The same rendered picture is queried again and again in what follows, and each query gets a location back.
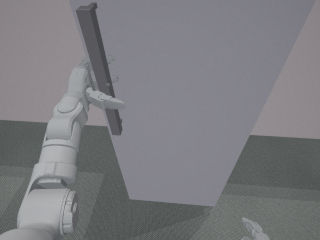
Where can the robot left hand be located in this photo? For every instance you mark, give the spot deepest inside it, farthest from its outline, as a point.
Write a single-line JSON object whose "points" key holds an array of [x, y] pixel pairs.
{"points": [[81, 81]]}

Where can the left robot upper arm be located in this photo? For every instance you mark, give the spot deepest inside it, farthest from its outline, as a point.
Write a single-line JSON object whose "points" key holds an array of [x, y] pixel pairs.
{"points": [[47, 214]]}

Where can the robot right hand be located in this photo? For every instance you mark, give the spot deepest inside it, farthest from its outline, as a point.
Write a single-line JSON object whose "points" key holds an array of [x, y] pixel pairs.
{"points": [[254, 229]]}

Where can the handle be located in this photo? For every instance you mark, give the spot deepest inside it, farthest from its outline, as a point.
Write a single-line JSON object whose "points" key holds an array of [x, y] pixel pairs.
{"points": [[89, 25]]}

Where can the left robot forearm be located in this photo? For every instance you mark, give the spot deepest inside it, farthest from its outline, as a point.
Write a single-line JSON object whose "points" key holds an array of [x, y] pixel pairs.
{"points": [[58, 159]]}

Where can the fridge door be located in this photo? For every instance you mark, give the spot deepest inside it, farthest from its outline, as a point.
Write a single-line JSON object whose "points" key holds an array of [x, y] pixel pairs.
{"points": [[194, 76]]}

